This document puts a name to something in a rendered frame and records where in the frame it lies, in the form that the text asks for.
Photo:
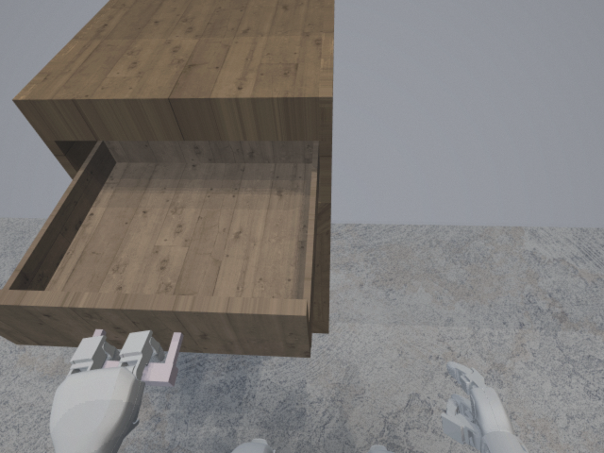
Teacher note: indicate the robot left hand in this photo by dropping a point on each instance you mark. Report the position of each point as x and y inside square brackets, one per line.
[94, 408]

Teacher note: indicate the handle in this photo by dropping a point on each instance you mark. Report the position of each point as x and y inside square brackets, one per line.
[156, 374]

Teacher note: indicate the drawer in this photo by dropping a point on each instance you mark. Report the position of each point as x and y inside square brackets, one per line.
[213, 239]

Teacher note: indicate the cabinet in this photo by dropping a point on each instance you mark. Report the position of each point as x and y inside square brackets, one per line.
[195, 70]

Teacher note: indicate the robot right forearm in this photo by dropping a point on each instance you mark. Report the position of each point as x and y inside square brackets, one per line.
[501, 442]

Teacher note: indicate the robot right hand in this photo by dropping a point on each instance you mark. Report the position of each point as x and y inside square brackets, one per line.
[468, 421]

